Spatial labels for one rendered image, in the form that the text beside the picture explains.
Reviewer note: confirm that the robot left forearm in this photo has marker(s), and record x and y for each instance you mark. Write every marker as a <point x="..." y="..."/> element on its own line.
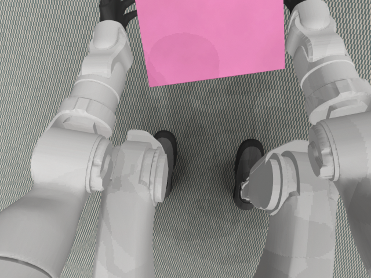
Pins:
<point x="97" y="90"/>

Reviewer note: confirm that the robot right forearm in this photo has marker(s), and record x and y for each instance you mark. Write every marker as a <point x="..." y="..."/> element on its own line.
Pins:
<point x="326" y="73"/>

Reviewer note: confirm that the robot left hand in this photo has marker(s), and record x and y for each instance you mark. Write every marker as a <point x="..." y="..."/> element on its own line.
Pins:
<point x="114" y="10"/>

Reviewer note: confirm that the carton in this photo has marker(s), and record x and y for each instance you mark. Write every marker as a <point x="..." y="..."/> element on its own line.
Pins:
<point x="196" y="40"/>

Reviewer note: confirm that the robot right upper arm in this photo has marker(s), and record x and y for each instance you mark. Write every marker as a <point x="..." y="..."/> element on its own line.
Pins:
<point x="340" y="150"/>

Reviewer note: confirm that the left robot thigh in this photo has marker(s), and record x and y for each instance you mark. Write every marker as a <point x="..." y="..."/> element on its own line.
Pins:
<point x="125" y="227"/>

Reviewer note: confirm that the robot left upper arm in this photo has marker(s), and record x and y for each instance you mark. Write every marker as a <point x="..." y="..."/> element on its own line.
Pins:
<point x="38" y="230"/>

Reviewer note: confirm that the right robot shin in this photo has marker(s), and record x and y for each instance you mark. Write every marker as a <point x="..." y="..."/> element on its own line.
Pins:
<point x="249" y="187"/>

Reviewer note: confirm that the robot right hand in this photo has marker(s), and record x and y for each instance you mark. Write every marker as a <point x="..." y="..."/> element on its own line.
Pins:
<point x="290" y="4"/>

